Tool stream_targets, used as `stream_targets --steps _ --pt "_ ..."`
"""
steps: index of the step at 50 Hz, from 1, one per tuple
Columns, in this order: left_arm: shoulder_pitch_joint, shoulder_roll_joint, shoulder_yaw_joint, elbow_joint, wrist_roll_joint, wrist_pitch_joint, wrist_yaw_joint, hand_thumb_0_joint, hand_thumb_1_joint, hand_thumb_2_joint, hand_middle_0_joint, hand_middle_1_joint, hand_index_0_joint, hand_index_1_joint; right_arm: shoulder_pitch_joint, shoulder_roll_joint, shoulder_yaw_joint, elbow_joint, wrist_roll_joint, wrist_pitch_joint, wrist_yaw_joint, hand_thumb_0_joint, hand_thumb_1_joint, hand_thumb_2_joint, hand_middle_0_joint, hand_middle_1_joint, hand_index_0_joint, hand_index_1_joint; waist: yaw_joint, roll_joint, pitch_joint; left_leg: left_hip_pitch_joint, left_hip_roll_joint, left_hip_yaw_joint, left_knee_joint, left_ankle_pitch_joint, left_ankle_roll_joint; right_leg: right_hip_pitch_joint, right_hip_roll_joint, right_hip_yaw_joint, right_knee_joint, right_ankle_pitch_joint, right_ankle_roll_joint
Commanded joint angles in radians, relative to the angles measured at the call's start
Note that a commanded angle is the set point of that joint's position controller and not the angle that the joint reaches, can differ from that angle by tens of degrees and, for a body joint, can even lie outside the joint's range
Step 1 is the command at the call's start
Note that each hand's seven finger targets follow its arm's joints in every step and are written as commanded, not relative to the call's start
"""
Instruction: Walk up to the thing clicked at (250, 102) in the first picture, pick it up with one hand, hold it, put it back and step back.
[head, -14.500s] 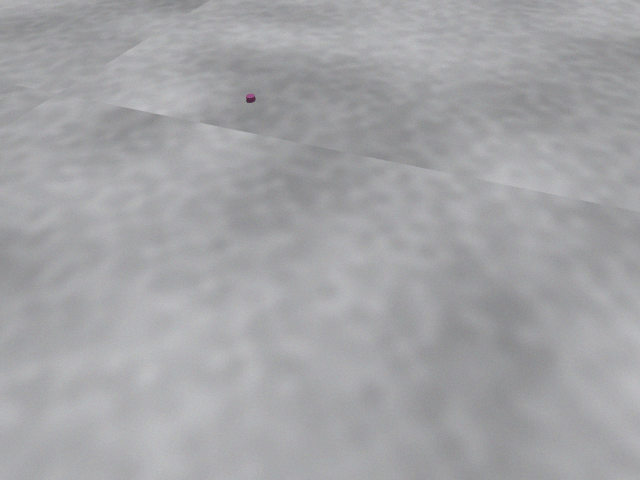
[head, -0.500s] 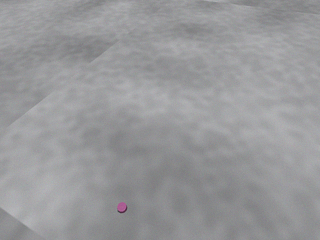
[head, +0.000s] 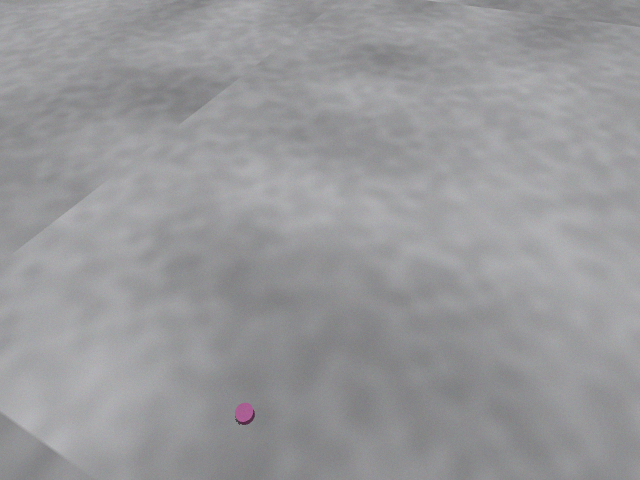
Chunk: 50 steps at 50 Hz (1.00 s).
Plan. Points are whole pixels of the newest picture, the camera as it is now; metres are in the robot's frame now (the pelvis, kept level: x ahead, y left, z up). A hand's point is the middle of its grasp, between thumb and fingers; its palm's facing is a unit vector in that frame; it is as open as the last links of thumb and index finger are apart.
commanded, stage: stand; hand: left
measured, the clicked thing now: (244, 413) +0.43 +0.29 -0.77
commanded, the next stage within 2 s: walk up in 0.16 s
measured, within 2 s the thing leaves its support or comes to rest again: neither
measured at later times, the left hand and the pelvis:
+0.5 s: hand out of the picture +0.09 +0.27 -0.16, palm faces -0.02 -0.93 -0.37, open 7.4 cm; pelvis +0.02 +0.01 +0.00, yaw -1 degrees
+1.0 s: hand out of the picture +0.10 +0.28 -0.16, palm faces -0.04 -0.93 -0.37, open 7.4 cm; pelvis +0.02 +0.02 +0.00, yaw -2 degrees
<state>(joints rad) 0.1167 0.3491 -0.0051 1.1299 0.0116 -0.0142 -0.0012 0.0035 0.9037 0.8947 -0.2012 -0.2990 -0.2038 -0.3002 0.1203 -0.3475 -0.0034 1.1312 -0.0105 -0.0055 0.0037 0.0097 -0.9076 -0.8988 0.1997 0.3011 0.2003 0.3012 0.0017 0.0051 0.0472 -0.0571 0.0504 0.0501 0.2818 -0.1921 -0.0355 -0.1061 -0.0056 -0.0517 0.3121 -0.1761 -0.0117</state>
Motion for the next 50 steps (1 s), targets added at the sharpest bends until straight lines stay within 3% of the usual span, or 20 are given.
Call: stream_targets --steps 1,7,8,12,15,21,28,39,50 --pt "-0.038 0.222 0.042 -0.053 -0.004 -0.023 0.014 0.000 0.900 0.900 -0.200 -0.300 -0.200 -0.300 -0.028 -0.209 -0.036 -0.057 -0.003 -0.020 -0.011 0.000 -0.900 -0.900 0.200 0.300 0.200 0.300 -0.002 -0.005 -0.073 -0.001 0.109 -0.079 -0.032 0.155 0.040 0.016 -0.137 0.111 -0.042 0.206 -0.011" --pt "-0.041 0.223 0.043 -0.053 -0.004 -0.021 0.014 0.000 0.900 0.900 -0.200 -0.300 -0.200 -0.300 -0.030 -0.209 -0.035 -0.058 -0.003 -0.020 -0.012 0.000 -0.900 -0.900 0.200 0.300 0.200 0.300 -0.004 0.002 -0.072 -0.001 0.110 -0.075 -0.030 0.159 0.040 0.016 -0.138 0.112 -0.035 0.217 -0.012" --pt "-0.027 0.234 0.066 -0.058 0.004 -0.032 0.011 0.000 0.900 0.900 -0.200 -0.300 -0.200 -0.300 -0.018 -0.225 -0.055 -0.064 -0.005 -0.010 -0.007 0.000 -0.900 -0.900 0.200 0.300 0.200 0.300 0.007 0.017 -0.096 0.006 0.074 -0.051 0.001 0.089 0.057 0.043 -0.121 0.118 -0.044 0.146 -0.012" --pt "-0.040 0.243 0.077 -0.066 0.012 -0.035 0.013 0.000 0.900 0.900 -0.200 -0.300 -0.200 -0.300 -0.012 -0.204 -0.057 -0.077 -0.009 -0.001 0.000 0.000 -0.900 -0.900 0.200 0.300 0.200 0.300 0.002 -0.028 -0.035 -0.052 0.059 -0.047 0.007 -0.013 0.052 0.007 -0.148 0.165 -0.067 0.029 -0.031" --pt "-0.037 0.226 0.074 -0.074 0.008 -0.035 0.012 0.000 0.900 0.900 -0.200 -0.300 -0.200 -0.300 -0.007 -0.206 -0.060 -0.080 -0.009 -0.005 0.001 0.000 -0.900 -0.900 0.200 0.300 0.200 0.300 0.007 -0.018 -0.010 -0.026 0.072 -0.065 -0.007 0.062 0.058 -0.035 -0.122 0.136 -0.040 0.077 -0.020" --pt "-0.021 0.220 0.070 -0.081 0.005 -0.035 0.017 0.000 0.900 0.900 -0.200 -0.300 -0.200 -0.300 -0.007 -0.221 -0.070 -0.100 -0.006 -0.007 -0.003 0.000 -0.900 -0.900 0.200 0.300 0.200 0.300 0.003 0.000 -0.076 0.019 0.092 -0.063 0.016 0.219 0.068 0.030 -0.108 0.102 0.022 0.268 -0.015" --pt "-0.012 0.221 0.064 -0.089 0.003 -0.030 0.024 0.000 0.900 0.900 -0.200 -0.300 -0.200 -0.300 -0.010 -0.219 -0.079 -0.114 -0.005 0.002 -0.005 0.000 -0.900 -0.900 0.200 0.300 0.200 0.300 0.004 0.011 -0.081 0.032 0.093 -0.050 0.027 0.279 0.071 0.044 -0.112 0.090 0.047 0.310 -0.015" --pt "-0.027 0.220 0.060 -0.095 0.003 -0.029 0.027 0.000 0.900 0.900 -0.200 -0.300 -0.200 -0.300 -0.037 -0.212 -0.082 -0.128 -0.003 0.008 -0.002 0.000 -0.900 -0.900 0.200 0.300 0.200 0.300 0.004 0.011 -0.047 0.028 0.084 -0.043 0.019 0.216 0.070 0.016 -0.110 0.097 0.042 0.278 -0.014" --pt "-0.030 0.227 0.063 -0.103 0.007 -0.028 0.026 0.000 0.900 0.900 -0.200 -0.300 -0.200 -0.300 -0.027 -0.215 -0.081 -0.128 -0.002 0.005 -0.002 0.000 -0.900 -0.900 0.200 0.300 0.200 0.300 0.001 0.005 -0.070 0.024 0.085 -0.035 0.021 0.229 0.071 0.041 -0.108 0.093 0.053 0.279 -0.020"
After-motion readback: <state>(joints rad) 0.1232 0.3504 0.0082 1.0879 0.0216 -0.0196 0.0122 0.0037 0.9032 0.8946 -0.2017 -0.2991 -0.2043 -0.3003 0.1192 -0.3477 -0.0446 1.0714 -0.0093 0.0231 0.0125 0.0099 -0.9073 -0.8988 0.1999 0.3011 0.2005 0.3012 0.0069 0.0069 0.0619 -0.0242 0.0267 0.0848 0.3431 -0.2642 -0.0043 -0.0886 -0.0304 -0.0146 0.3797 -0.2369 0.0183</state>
